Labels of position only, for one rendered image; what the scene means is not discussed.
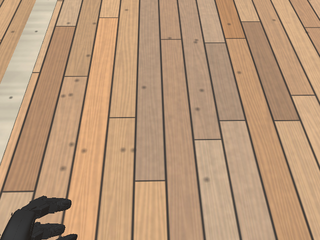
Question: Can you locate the robot left hand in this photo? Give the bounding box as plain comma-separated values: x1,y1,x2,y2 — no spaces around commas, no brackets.
0,195,78,240

